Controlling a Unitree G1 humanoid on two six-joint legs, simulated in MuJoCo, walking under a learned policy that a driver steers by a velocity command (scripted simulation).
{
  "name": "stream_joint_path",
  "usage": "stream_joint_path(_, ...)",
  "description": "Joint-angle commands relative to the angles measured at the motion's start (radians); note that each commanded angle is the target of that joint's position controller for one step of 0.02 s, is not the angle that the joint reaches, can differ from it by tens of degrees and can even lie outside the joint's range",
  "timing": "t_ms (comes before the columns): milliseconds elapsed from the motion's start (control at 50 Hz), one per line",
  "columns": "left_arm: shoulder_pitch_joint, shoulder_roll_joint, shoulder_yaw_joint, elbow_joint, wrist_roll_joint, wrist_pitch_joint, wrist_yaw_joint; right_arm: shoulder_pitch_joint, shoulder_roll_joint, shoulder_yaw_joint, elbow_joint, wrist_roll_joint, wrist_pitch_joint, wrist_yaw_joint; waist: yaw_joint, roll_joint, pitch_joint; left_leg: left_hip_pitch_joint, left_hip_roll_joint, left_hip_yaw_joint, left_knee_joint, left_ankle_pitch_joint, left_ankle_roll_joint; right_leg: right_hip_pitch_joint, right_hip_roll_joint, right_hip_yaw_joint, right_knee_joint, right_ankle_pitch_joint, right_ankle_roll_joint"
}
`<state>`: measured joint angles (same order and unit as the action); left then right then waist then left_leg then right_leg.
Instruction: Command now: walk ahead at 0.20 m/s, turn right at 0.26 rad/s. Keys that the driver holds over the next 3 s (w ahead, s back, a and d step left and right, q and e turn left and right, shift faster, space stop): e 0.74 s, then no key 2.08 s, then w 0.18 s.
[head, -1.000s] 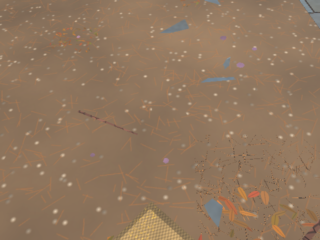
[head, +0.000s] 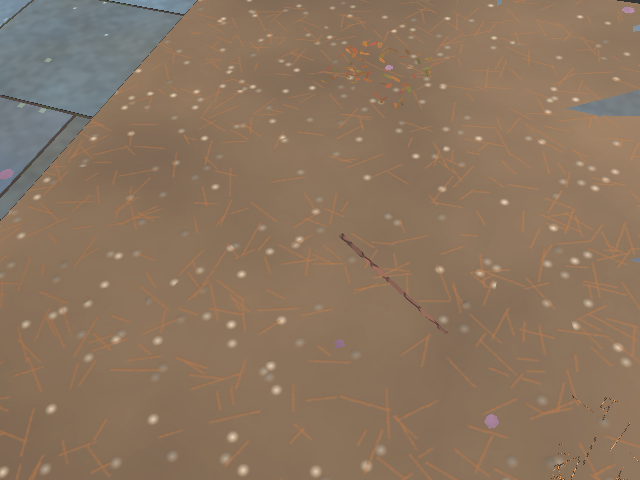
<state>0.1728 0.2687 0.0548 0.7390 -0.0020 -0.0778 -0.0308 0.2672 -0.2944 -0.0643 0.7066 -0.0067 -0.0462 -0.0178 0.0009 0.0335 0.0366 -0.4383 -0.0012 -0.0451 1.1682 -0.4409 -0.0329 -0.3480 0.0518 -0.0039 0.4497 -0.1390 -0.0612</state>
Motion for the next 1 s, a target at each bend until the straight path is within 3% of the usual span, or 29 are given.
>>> stream_joint_path(20, -0.013, 0.151, 0.035, -0.057, 0.009, 0.001, 0.016, 0.022, -0.062, -0.021, -0.078, -0.004, 0.0, -0.013, -0.03, -0.113, -0.129, -0.1, 0.048, -0.021, -0.086, 0.04, -0.027, 0.182, -0.251, 0.264, -0.136, 0.636, -0.209)
stream_joint_path(60, -0.015, 0.186, 0.048, -0.054, 0.005, 0.012, 0.026, 0.005, -0.055, -0.017, -0.082, -0.004, 0.012, -0.023, -0.035, -0.125, -0.141, -0.074, 0.026, -0.01, -0.193, 0.068, -0.043, 0.144, -0.242, 0.246, -0.136, 0.648, -0.214)
stream_joint_path(100, -0.01, 0.201, 0.057, -0.052, -0.01, 0.031, 0.037, -0.029, -0.052, -0.014, -0.084, -0.007, 0.022, -0.028, -0.025, -0.125, -0.158, -0.041, 0.013, -0.017, -0.282, 0.151, -0.05, 0.12, -0.226, 0.243, -0.129, 0.545, -0.196)
stream_joint_path(220, 0.003, 0.197, 0.063, -0.061, -0.021, 0.078, 0.052, -0.162, -0.068, -0.022, -0.12, 0.006, 0.03, -0.019, 0.014, -0.158, -0.125, 0.027, -0.031, -0.045, -0.491, 0.199, -0.048, 0.079, -0.195, 0.352, -0.093, 0.15, -0.154)
stream_joint_path(240, -0.002, 0.193, 0.063, -0.067, -0.021, 0.084, 0.053, -0.164, -0.072, -0.025, -0.124, 0.008, 0.024, -0.015, 0.012, -0.168, -0.123, 0.043, -0.037, -0.047, -0.538, 0.185, -0.041, 0.092, -0.193, 0.383, -0.072, 0.143, -0.148)
stream_joint_path(280, -0.04, 0.176, 0.059, -0.088, -0.029, 0.094, 0.058, -0.112, -0.074, -0.033, -0.112, 0.011, 0.006, -0.008, -0.033, -0.172, -0.124, 0.151, -0.036, -0.036, -0.744, 0.297, -0.014, 0.094, -0.155, 0.417, 0.003, 0.131, -0.105)
stream_joint_path(300, -0.018, 0.141, 0.049, -0.095, -0.025, 0.096, 0.062, -0.089, -0.107, -0.043, -0.11, 0.003, -0.002, -0.01, -0.03, -0.139, -0.141, 0.255, 0.048, -0.081, -0.807, 0.388, 0.02, 0.047, -0.113, 0.399, 0.071, 0.031, -0.056)
stream_joint_path(320, 0.041, 0.077, 0.031, -0.099, -0.004, 0.096, 0.06, -0.077, -0.172, -0.055, -0.127, -0.013, 0.003, -0.021, 0.006, 0.068, -0.193, 0.385, 0.281, -0.267, -0.803, 0.603, 0.108, -0.062, -0.016, 0.263, 0.301, -0.304, 0.005)
stream_joint_path(340, 0.056, 0.109, 0.04, -0.13, -0.011, 0.088, 0.061, -0.077, -0.191, -0.06, -0.114, -0.049, 0.013, -0.014, 0.032, 0.283, -0.165, 0.384, 0.415, -0.494, -0.833, 0.725, 0.276, -0.258, 0.066, 0.134, 0.475, -0.55, 0.052)
stream_joint_path(360, 0.09, 0.186, 0.062, -0.106, -0.007, 0.086, 0.06, -0.086, -0.142, -0.05, -0.127, -0.037, 0.012, -0.011, 0.022, 0.207, -0.17, 0.378, 0.419, -0.48, -0.835, 0.687, 0.325, -0.278, 0.002, 0.144, 0.659, -0.52, 0.091)
stream_joint_path(380, 0.086, 0.219, 0.077, -0.085, -0.018, 0.095, 0.059, -0.121, -0.095, -0.036, -0.132, -0.026, 0.013, -0.013, 0.023, 0.132, -0.146, 0.351, 0.356, -0.358, -0.819, 0.647, 0.286, -0.287, -0.015, 0.135, 0.737, -0.449, 0.114)
stream_joint_path(400, 0.09, 0.205, 0.08, -0.069, -0.02, 0.11, 0.063, -0.157, -0.08, -0.032, -0.14, -0.017, 0.017, -0.014, 0.034, 0.086, -0.132, 0.331, 0.296, -0.267, -0.812, 0.589, 0.245, -0.287, -0.031, 0.124, 0.765, -0.395, 0.137)
stream_joint_path(420, 0.079, 0.188, 0.077, -0.077, -0.02, 0.122, 0.063, -0.179, -0.08, -0.032, -0.138, -0.007, 0.022, -0.017, 0.031, 0.093, -0.111, 0.306, 0.274, -0.215, -0.814, 0.585, 0.234, -0.293, -0.042, 0.111, 0.777, -0.348, 0.154)
stream_joint_path(460, 0.044, 0.136, 0.062, -0.101, -0.025, 0.129, 0.056, -0.17, -0.094, -0.036, -0.129, -0.014, 0.031, -0.023, 0.016, 0.11, -0.096, 0.272, 0.235, -0.123, -0.832, 0.608, 0.234, -0.263, -0.048, 0.059, 0.719, -0.291, 0.171)
stream_joint_path(540, -0.027, 0.097, 0.041, -0.153, -0.019, 0.126, 0.04, -0.148, -0.128, -0.052, -0.113, -0.013, 0.045, -0.032, -0.021, 0.139, -0.141, 0.316, 0.268, -0.059, -0.822, 0.626, 0.255, -0.183, -0.084, 0.017, 0.512, -0.277, 0.164)
stream_joint_path(620, -0.023, 0.12, 0.047, -0.175, -0.019, 0.13, 0.019, -0.143, -0.163, -0.065, -0.098, 0.006, 0.051, -0.022, -0.024, 0.159, -0.15, 0.304, 0.305, -0.033, -0.806, 0.585, 0.248, -0.061, -0.079, -0.034, 0.327, -0.247, 0.121)
stream_joint_path(660, 0.021, 0.12, 0.054, -0.169, -0.019, 0.134, 0.01, -0.16, -0.167, -0.067, -0.092, 0.025, 0.052, -0.02, 0.01, 0.148, -0.143, 0.278, 0.302, -0.005, -0.754, 0.526, 0.208, 0.031, -0.06, -0.065, 0.158, -0.146, 0.078)
stream_joint_path(680, 0.06, 0.125, 0.062, -0.154, -0.016, 0.135, 0.011, -0.15, -0.151, -0.063, -0.082, 0.033, 0.052, -0.019, 0.026, 0.128, -0.144, 0.235, 0.277, 0.029, -0.696, 0.46, 0.164, 0.117, -0.034, -0.074, 0.06, -0.079, 0.048)
stream_joint_path(700, 0.094, 0.162, 0.075, -0.151, -0.011, 0.133, 0.02, -0.098, -0.114, -0.056, -0.06, 0.025, 0.051, -0.015, 0.026, 0.018, -0.135, 0.12, 0.226, 0.103, -0.563, 0.321, 0.084, 0.238, -0.069, 0.022, -0.034, 0.066, 0.006)
stream_joint_path(720, 0.11, 0.292, 0.102, -0.179, -0.004, 0.127, 0.04, -0.097, -0.037, -0.029, -0.101, -0.032, 0.051, -0.008, -0.009, -0.336, -0.13, -0.185, 0.087, 0.203, -0.222, -0.153, -0.035, 0.392, -0.362, 0.424, -0.061, 0.443, -0.122)
stream_joint_path(740, 0.112, 0.3, 0.096, -0.2, 0.035, 0.107, 0.029, -0.203, -0.08, -0.04, -0.137, -0.021, 0.045, -0.019, 0.068, -0.317, -0.162, -0.271, 0.005, 0.037, -0.037, -0.262, -0.048, 0.293, -0.457, 0.55, -0.097, 0.477, -0.299)
stream_joint_path(760, 0.082, 0.261, 0.083, -0.195, 0.043, 0.089, 0.025, -0.219, -0.117, -0.05, -0.128, 0.002, 0.048, -0.026, 0.062, -0.219, -0.138, -0.274, 0.029, -0.006, 0.033, -0.188, -0.037, 0.257, -0.406, 0.461, -0.112, 0.368, -0.275)
stream_joint_path(780, 0.027, 0.222, 0.072, -0.191, 0.026, 0.08, 0.03, -0.196, -0.126, -0.056, -0.107, 0.007, 0.054, -0.031, 0.027, -0.18, -0.111, -0.272, 0.044, -0.015, 0.025, -0.092, -0.027, 0.234, -0.342, 0.379, -0.106, 0.289, -0.211)
stream_joint_path(800, -0.015, 0.182, 0.058, -0.193, 0.007, 0.081, 0.037, -0.17, -0.121, -0.059, -0.08, 0.001, 0.06, -0.038, 0.009, -0.149, -0.113, -0.261, 0.056, -0.018, 0.008, -0.025, -0.032, 0.232, -0.298, 0.33, -0.096, 0.245, -0.163)
stream_joint_path(820, -0.043, 0.162, 0.047, -0.194, -0.003, 0.084, 0.043, -0.145, -0.119, -0.06, -0.069, -0.005, 0.064, -0.039, -0.007, -0.164, -0.115, -0.222, 0.051, -0.009, 0.015, 0.032, -0.043, 0.202, -0.273, 0.291, -0.094, 0.289, -0.151)
stream_joint_path(840, -0.046, 0.147, 0.038, -0.193, 0.002, 0.085, 0.048, -0.129, -0.11, -0.059, -0.061, -0.003, 0.064, -0.035, -0.016, -0.172, -0.129, -0.179, 0.04, -0.002, 0.032, 0.07, -0.051, 0.185, -0.257, 0.268, -0.094, 0.326, -0.15)
stream_joint_path(900, -0.035, 0.123, 0.026, -0.181, 0.013, 0.08, 0.055, -0.125, -0.083, -0.047, -0.052, 0.009, 0.063, -0.028, -0.009, -0.158, -0.141, -0.142, 0.041, -0.003, -0.069, 0.122, -0.061, 0.214, -0.241, 0.24, -0.097, 0.312, -0.152)
stream_joint_path(960, -0.03, 0.129, 0.027, -0.168, 0.014, 0.083, 0.058, -0.155, -0.059, -0.032, -0.057, 0.007, 0.063, -0.022, 0.013, -0.171, -0.123, -0.075, 0.056, -0.006, -0.265, 0.118, -0.062, 0.219, -0.24, 0.259, -0.102, 0.207, -0.153)
stream_joint_path(1000, -0.031, 0.138, 0.029, -0.161, 0.017, 0.086, 0.053, -0.159, -0.063, -0.029, -0.056, 0.009, 0.061, -0.017, 0.025, -0.18, -0.102, -0.005, 0.054, 0.002, -0.362, 0.08, -0.057, 0.183, -0.243, 0.28, -0.108, 0.137, -0.166)
